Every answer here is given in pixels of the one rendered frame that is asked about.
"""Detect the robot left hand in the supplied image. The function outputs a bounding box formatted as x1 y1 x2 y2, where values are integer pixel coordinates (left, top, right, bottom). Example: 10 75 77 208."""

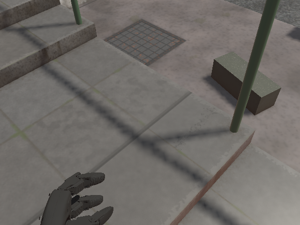
38 172 113 225

